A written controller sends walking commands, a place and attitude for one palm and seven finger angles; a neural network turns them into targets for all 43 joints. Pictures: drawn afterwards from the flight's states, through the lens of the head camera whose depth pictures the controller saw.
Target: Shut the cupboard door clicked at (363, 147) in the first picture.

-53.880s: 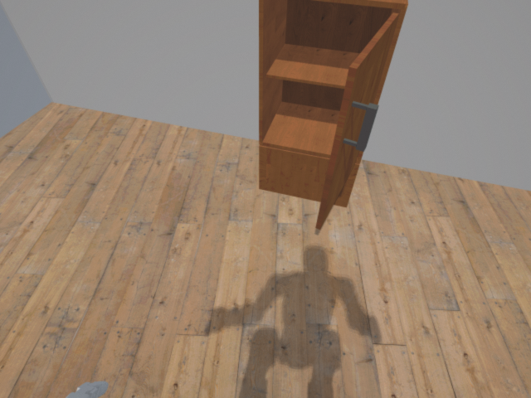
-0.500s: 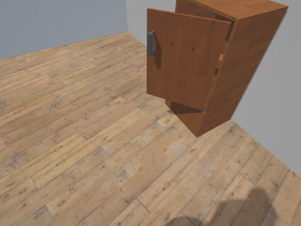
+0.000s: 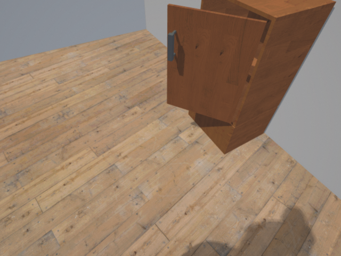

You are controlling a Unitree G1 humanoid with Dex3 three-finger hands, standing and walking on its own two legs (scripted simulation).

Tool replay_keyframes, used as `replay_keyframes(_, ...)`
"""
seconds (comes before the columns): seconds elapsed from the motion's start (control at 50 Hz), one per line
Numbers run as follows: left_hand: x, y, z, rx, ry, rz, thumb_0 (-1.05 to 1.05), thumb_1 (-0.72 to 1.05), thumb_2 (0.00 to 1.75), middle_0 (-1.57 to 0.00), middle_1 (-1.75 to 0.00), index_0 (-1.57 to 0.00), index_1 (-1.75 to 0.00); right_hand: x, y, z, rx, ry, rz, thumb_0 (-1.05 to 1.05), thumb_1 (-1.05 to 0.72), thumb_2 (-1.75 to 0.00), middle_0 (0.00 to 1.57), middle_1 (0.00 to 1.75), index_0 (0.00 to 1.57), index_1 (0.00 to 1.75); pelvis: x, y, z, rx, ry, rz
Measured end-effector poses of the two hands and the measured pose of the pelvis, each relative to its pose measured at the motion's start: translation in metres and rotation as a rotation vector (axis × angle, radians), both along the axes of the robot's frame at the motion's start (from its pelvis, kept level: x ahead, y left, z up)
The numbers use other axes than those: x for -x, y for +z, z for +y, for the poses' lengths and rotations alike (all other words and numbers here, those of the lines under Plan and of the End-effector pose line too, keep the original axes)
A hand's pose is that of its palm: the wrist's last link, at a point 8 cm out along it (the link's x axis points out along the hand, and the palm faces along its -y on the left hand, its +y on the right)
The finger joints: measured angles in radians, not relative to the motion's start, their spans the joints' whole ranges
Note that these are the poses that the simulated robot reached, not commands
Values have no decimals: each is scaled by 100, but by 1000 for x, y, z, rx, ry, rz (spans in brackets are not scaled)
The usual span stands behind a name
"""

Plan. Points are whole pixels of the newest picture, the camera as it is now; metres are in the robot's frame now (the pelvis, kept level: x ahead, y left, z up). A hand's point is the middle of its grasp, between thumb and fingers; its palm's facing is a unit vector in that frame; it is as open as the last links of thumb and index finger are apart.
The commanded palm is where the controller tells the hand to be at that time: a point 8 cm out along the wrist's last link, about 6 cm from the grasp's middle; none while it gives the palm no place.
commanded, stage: look to check the result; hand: left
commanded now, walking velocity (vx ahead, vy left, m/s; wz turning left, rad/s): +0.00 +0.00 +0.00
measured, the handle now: (172, 45) +1.04 +0.04 -0.02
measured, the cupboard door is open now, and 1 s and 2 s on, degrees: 36 36 36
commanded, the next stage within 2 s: walk to a spot facing it in 0.14 s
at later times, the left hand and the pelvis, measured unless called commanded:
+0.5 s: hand out of the picture +0.00 +0.17 -0.19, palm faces +0.14 -0.98 -0.17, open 7.3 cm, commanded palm none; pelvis +0.03 +0.00 -0.01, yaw +6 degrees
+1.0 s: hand (78, 210) +0.26 +0.28 -0.14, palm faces +0.33 -0.91 -0.26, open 7.3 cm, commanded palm none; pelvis +0.19 +0.04 -0.01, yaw +23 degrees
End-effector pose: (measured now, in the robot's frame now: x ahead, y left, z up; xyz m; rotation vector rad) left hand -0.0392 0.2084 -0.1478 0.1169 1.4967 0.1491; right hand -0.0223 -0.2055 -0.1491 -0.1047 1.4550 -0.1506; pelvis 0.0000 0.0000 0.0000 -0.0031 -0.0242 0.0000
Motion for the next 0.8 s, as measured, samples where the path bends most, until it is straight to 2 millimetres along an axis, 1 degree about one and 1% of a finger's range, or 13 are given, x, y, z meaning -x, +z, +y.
replay_keyframes(0.16, -10, -1, -4, 9, -5, -12, 0, 91, 90, -20, -30, -20, -30, -12, 2, -8, 16, 6, -15, 1, -92, -90, 20, 30, 20, 30, -6, 1, -1, -2, -1, 0)
replay_keyframes(0.34, -21, -2, -5, 8, 0, -22, 0, 91, 90, -20, -30, -20, -30, -18, 2, -11, 17, 15, -12, 1, -91, -90, 20, 30, 20, 30, -11, 0, -4, -3, 10, 2)
replay_keyframes(0.42, -24, -5, -1, 0, 36, -35, 0, 91, 90, -20, -30, -20, -30, -21, -3, -11, 9, 37, 10, 1, -91, -90, 20, 30, 20, 30, -17, -5, -3, 3, 43, 5)
replay_keyframes(0.48, -25, -11, 7, -7, 85, -50, 0, 91, 90, -20, -30, -20, -30, -30, -4, -11, 14, 65, 40, 1, -91, -90, 20, 30, 20, 30, -27, -10, 1, 15, 89, 9)
replay_keyframes(0.54, -26, -16, 18, -9, 134, -56, 0, 91, 90, -20, -30, -21, -30, -54, -1, -10, 33, 105, 43, 1, -91, -90, 20, 30, 20, 30, -39, -13, 9, 22, 135, 11)
replay_keyframes(0.6, -31, -24, 34, -7, 173, -46, 0, 91, 90, -20, -30, -21, -30, -94, 1, -5, 58, 164, 0, 1, -91, -90, 20, 30, 20, 30, -55, -19, 21, 12, 181, 14)
replay_keyframes(0.66, -42, -37, 57, -6, 197, -33, 0, 91, 90, -20, -30, -21, -30, -135, -7, 0, 94, 224, -81, 1, -91, -90, 20, 30, 20, 30, -69, -33, 39, 7, 213, 21)
replay_keyframes(0.68, -49, -36, 64, -12, 194, -33, 0, 91, 90, -20, -30, -21, -30, -145, -8, 2, 102, 231, -98, 1, -91, -90, 20, 30, 20, 30, -72, -34, 43, 3, 219, 21)
replay_keyframes(0.72, -73, -29, 80, -35, 187, -62, 1, 91, 90, -20, -30, -20, -30, -161, -5, 6, 107, 244, -111, 1, -91, -90, 20, 30, 20, 30, -81, -30, 49, -5, 233, 27)
replay_keyframes(0.8, -137, -4, 107, -94, 194, -210, 1, 91, 90, -20, -30, -20, -30, -189, 3, 16, 94, 300, -95, 1, -91, -90, 20, 30, 20, 30, -103, -15, 54, -6, 285, 48)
